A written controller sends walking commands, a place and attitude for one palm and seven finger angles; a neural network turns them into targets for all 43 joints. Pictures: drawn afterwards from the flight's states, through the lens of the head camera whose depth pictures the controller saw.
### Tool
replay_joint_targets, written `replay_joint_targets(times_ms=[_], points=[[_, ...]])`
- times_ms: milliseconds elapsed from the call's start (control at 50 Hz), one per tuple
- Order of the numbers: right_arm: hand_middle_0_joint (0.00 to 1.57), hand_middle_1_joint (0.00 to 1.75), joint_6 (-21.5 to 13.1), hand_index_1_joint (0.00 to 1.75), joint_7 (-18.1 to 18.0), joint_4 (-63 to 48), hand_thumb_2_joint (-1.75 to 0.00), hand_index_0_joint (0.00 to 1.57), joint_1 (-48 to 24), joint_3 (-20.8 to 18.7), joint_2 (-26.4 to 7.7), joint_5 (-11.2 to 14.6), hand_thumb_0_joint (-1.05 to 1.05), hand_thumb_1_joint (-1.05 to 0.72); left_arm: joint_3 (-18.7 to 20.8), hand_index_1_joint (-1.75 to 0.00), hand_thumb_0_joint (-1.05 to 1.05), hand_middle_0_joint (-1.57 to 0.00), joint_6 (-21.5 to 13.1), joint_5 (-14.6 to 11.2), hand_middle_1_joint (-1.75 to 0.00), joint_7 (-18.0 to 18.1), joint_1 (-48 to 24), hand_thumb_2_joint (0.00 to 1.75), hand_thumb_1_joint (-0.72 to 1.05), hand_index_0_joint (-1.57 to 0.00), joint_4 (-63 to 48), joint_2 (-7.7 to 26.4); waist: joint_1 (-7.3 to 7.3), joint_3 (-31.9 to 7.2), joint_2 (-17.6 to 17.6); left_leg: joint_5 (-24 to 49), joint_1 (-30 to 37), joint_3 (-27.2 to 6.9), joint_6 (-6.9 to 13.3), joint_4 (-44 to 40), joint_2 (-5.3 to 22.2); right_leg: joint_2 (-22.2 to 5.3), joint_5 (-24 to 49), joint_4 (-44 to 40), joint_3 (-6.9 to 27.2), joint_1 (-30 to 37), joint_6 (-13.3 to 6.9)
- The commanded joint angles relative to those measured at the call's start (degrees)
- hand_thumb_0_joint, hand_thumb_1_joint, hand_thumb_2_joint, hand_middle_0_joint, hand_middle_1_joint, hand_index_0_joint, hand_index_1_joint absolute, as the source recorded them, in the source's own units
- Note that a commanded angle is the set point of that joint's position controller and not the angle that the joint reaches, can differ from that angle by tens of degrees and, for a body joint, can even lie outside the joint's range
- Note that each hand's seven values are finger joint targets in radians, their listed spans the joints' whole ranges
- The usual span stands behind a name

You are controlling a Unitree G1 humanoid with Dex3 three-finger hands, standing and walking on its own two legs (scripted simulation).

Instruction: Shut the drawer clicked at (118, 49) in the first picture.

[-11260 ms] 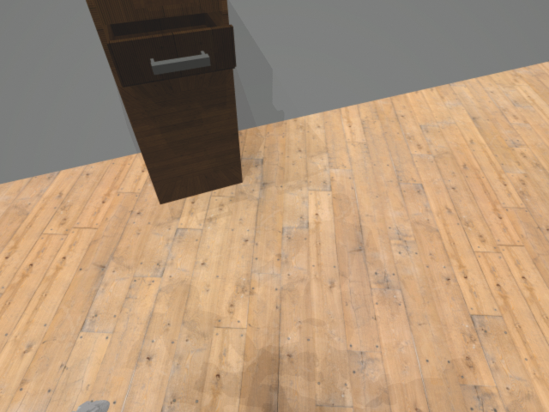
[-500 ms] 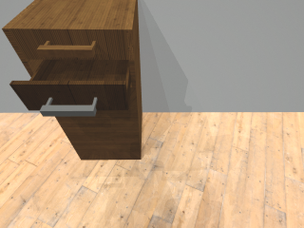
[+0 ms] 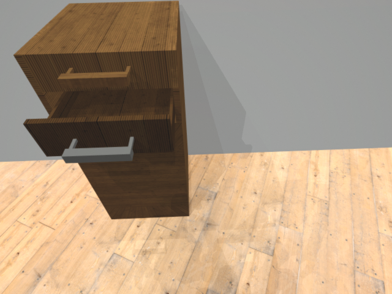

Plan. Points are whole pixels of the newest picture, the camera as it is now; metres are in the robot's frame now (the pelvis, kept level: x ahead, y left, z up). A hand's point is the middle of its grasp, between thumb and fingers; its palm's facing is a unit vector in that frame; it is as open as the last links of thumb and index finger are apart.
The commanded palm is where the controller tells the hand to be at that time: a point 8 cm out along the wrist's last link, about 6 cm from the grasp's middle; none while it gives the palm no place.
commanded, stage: shuffle to correct the standing spot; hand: left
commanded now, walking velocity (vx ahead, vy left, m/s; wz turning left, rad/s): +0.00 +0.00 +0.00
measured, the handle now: (100, 148) +0.48 +0.29 +0.00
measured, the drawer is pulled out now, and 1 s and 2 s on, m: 0.14 0.14 0.14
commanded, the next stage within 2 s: come to a stop and stand still in 0.44 s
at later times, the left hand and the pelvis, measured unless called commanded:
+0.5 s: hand out of the picture +0.00 +0.20 -0.18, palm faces +0.10 -0.98 -0.20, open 7.4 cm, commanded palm none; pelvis +0.01 +0.02 -0.01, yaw +3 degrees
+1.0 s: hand out of the picture +0.08 +0.22 -0.18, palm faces +0.10 -0.97 -0.22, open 7.3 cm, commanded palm none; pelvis +0.03 +0.03 -0.01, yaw +4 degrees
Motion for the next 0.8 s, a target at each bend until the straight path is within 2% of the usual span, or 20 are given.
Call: replay_joint_targets(times_ms=[0, 80, 140, 200, 260, 300, 320, 360, 380, 420, 480, 560, 620, 640, 660, 680, 700, 720, 740, 780], points=[[0.2, 0.3, -0.56, 0.3, -0.48, -0.97, -0.9, 0.2, 3.18, -0.89, -5.55, 0.22, 0.0, -0.9, 0.85, -0.3, 0.0, -0.2, -0.55, -0.12, -0.3, 0.18, 3.9, 0.9, 0.9, -0.2, -1.38, 4.97, 0.7, 3.78, -0.9, 11.09, -5.55, -6.42, 0.58, -6.81, 6.88, -3.08, 8.93, -3.41, 3.71, 2.7, -2.74], [0.2, 0.3, -0.36, 0.3, -0.4, -0.25, -0.9, 0.2, 3.08, -0.92, -5.52, 0.25, 0.0, -0.9, 0.93, -0.3, 0.0, -0.2, -0.69, -0.03, -0.3, 0.21, 4.03, 0.9, 0.9, -0.2, -1.31, 5.2, 0.67, 3.22, -0.59, 9.9, -5.13, -5.79, 0.47, -5.94, 6.46, -3.65, 9.17, -3.54, 3.94, 3.35, -3.01], [0.2, 0.3, 0.81, 0.3, -0.04, -1.34, -0.9, 0.2, 2.31, -1.3, -5.98, 0.13, 0.0, -0.9, 1.99, -0.3, 0.0, -0.2, -0.28, 0.32, -0.3, 0.2, 4.29, 0.9, 0.9, -0.2, -2.18, 6.78, 1.13, 5.29, -2.47, 1.44, -9.15, -4.98, 0.49, -2.6, 4.85, -5.48, 0.27, -3.52, 5.56, 1.79, -4.04], [0.2, 0.3, 1.85, 0.3, 0.37, -3.37, -0.9, 0.2, 1.26, -1.79, -5.35, -0.12, 0.0, -0.9, 3.53, -0.3, 0.0, -0.2, 0.07, 0.42, -0.3, 0.12, 5.87, 0.9, 0.9, -0.2, -3.16, 9.76, 1.63, 5.92, -7.34, -5.23, -13.69, -1.66, -0.45, 5.42, 1.61, -11.35, -8.99, -8.03, 11.99, 0.65, -6.95], [0.2, 0.3, 2.23, 0.3, 0.63, -4.93, -0.9, 0.2, 0.17, -2.35, -4.95, -0.23, 0.0, -0.9, 5.23, -0.3, 0.0, -0.2, 0.21, 0.85, -0.3, 0.54, 6.62, 0.9, 0.9, -0.2, -4.77, 11.39, 2.19, 6.2, -12.33, -8.97, -16.13, -0.94, -0.82, 13.61, 2.37, -18.15, -10.68, -12.22, 17.75, -0.95, -10.52], [0.2, 0.3, 1.68, 0.3, 0.89, -4.44, -0.9, 0.2, 2.88, -2.4, -3.93, -0.08, 0.0, -0.9, 5.39, -0.3, 0.0, -0.2, 0.29, 0.94, -0.3, 0.4, 4.17, 0.9, 0.9, -0.2, -5.72, 10.87, 0.07, 4.38, -8.6, -5.63, -7.93, -0.45, -0.64, 4.86, 2.63, -15.95, -5.7, -6.95, 11.93, -5.17, -9.06], [0.2, 0.3, 1.52, 0.3, 0.92, -3.33, -0.9, 0.2, 6.21, -2.51, -4.36, -0.16, 0.0, -0.9, 5.16, -0.3, 0.0, -0.2, 0.64, 0.86, -0.3, 0.19, 2.39, 0.9, 0.9, -0.2, -6.56, 9.53, -1.36, 3.96, -3.44, -3.3, -2.85, -1.54, -0.04, 0.33, 3.06, -11.24, -9.09, -1.63, 6.04, -8.8, -7.0], [0.2, 0.3, 1.31, 0.3, 0.76, -2.78, -0.9, 0.2, 10.79, -3.64, -10.34, -0.91, 0.0, -0.9, 4.0, -0.3, 0.0, -0.2, 1.37, 1.05, -0.3, -0.35, -0.58, 0.9, 0.9, -0.2, -8.66, 4.42, -3.18, 5.69, 18.35, -3.38, 0.71, -21.89, 7.11, -12.01, 16.27, 1.73, -19.75, 20.94, -6.62, -20.55, -2.02], [0.2, 0.3, 1.03, 0.3, 0.27, -2.58, -0.9, 0.2, 11.9, -3.52, -9.55, -0.74, 0.0, -0.9, 3.6, -0.3, 0.0, -0.2, 0.93, 1.3, -0.3, -0.39, -3.16, 0.9, 0.9, -0.2, -9.59, 4.31, -3.91, 7.07, 14.27, 0.82, 1.68, -26.35, 11.53, -13.35, 18.64, 0.64, -20.67, 30.12, -2.46, -25.42, -3.03], [0.2, 0.3, 0.21, 0.3, -0.04, -4.1, -0.9, 0.2, 8.17, -2.92, -8.0, -0.74, 0.0, -0.9, 3.44, -0.3, 0.0, -0.2, 0.02, 0.96, -0.3, -1.13, -3.16, 0.9, 0.9, -0.2, -9.03, 3.66, -1.68, 5.12, 4.28, 11.64, 3.49, -22.21, 13.43, -10.14, 18.39, -1.56, -16.05, 35.04, -0.44, -26.7, -3.46], [0.2, 0.3, -0.64, 0.3, -0.25, -4.61, -0.9, 0.2, 5.78, -2.33, -7.69, -0.7, 0.0, -0.9, 2.9, -0.3, 0.0, -0.2, 0.18, 0.62, -0.3, -1.46, -1.46, 0.9, 0.9, -0.2, -7.92, 2.34, -0.04, 3.35, 5.56, 24.63, 2.59, -12.67, 12.13, -9.41, 14.69, -1.67, -11.34, 31.56, -2.23, -21.38, -2.25], [0.2, 0.3, -0.46, 0.3, -0.33, -4.41, -0.9, 0.2, 6.15, -2.5, -8.0, -0.79, 0.0, -0.9, 2.3, -0.3, 0.0, -0.2, 0.3, 0.69, -0.3, -1.36, -2.66, 0.9, 0.9, -0.2, -8.61, 1.3, -0.36, 3.68, 3.8, 28.53, -0.05, -9.98, 11.54, -8.04, 13.97, 0.42, -10.4, 18.7, -3.77, -13.19, -2.09], [0.2, 0.3, -0.24, 0.3, -0.66, -4.26, -0.9, 0.2, 4.83, -2.59, -7.59, -0.19, 0.0, -0.9, 2.33, -0.3, 0.0, -0.2, -0.35, 0.52, -0.3, -0.59, 1.29, 0.9, 0.9, -0.2, -7.9, 1.92, 2.07, 1.16, 1.67, 35.89, -0.46, -7.55, 7.69, -1.61, 12.43, 0.8, 1.67, 3.51, -2.69, -3.1, -1.76], [0.2, 0.3, -0.4, 0.3, -0.67, -4.28, -0.9, 0.2, 4.28, -2.4, -6.71, 0.34, 0.0, -0.9, 2.61, -0.3, 0.0, -0.2, -0.89, 0.44, -0.3, -0.2, 4.34, 0.9, 0.9, -0.2, -7.0, 3.65, 3.64, 0.01, -0.95, 31.95, -3.18, -6.08, 4.79, 2.43, 10.3, -1.62, 10.5, -2.37, 0.54, 3.76, -1.77], [0.2, 0.3, -0.41, 0.3, -0.57, -4.74, -0.9, 0.2, 5.34, -2.41, -5.17, 0.88, 0.0, -0.9, 3.16, -0.3, 0.0, -0.2, -1.4, 0.51, -0.3, 0.37, 6.95, 0.9, 0.9, -0.2, -6.12, 7.29, 3.34, -2.87, -8.0, 17.13, -10.91, -3.69, 1.51, 7.59, 5.73, -10.01, 28.27, -0.98, 11.76, 12.15, -5.28], [0.2, 0.3, -0.02, 0.3, -0.37, -4.99, -0.9, 0.2, 6.73, -2.64, -3.98, 0.95, 0.0, -0.9, 3.48, -0.3, 0.0, -0.2, -1.4, 0.3, -0.3, 0.44, 7.65, 0.9, 0.9, -0.2, -5.85, 10.4, 2.06, -3.31, -11.0, -6.26, -14.04, -1.27, -0.83, 11.85, 0.92, -19.93, 42.19, -2.46, 18.49, 12.27, -11.24], [0.2, 0.3, 0.8, 0.3, -0.6, -5.34, -0.9, 0.2, 5.0, -2.8, -2.67, 0.85, 0.0, -0.9, 3.32, -0.3, 0.0, -0.2, -1.22, 0.37, -0.3, 0.54, 7.74, 0.9, 0.9, -0.2, -6.23, 11.05, 2.63, -2.55, -9.99, -17.31, -14.3, -2.26, -1.61, 18.59, 0.6, -22.41, 47.47, -3.95, 19.42, 8.98, -15.3], [0.2, 0.3, 1.84, 0.3, -0.75, -5.7, -0.9, 0.2, 3.82, -2.94, -2.58, 0.69, 0.0, -0.9, 3.63, -0.3, 0.0, -0.2, -1.33, 0.53, -0.3, 0.86, 6.98, 0.9, 0.9, -0.2, -6.27, 10.4, 2.71, -3.36, -17.35, -20.35, -15.28, -2.9, -2.0, 24.53, 1.52, -22.07, 47.93, -4.92, 20.72, 7.69, -16.68], [0.2, 0.3, 2.01, 0.3, -0.58, -5.48, -0.9, 0.2, 2.7, -3.08, -3.02, 0.67, 0.0, -0.9, 3.34, -0.3, 0.0, -0.2, -1.32, 0.6, -0.3, 1.06, 4.63, 0.9, 0.9, -0.2, -6.93, 9.04, 2.24, -1.8, -16.76, -18.52, -16.83, -4.48, -1.98, 27.6, 2.58, -20.52, 46.69, -5.08, 18.23, 6.27, -16.59], [0.2, 0.3, 2.46, 0.3, 0.03, -4.95, -0.9, 0.2, 1.77, -3.26, -1.87, 0.88, 0.0, -0.9, 3.48, -0.3, 0.0, -0.2, -0.81, 0.88, -0.3, 1.01, 0.76, 0.9, 0.9, -0.2, -8.65, 8.74, 0.89, -1.77, -10.14, -14.33, -14.21, -3.23, -2.64, 26.09, 2.57, -16.52, 39.69, -5.84, 11.53, 2.14, -14.39]])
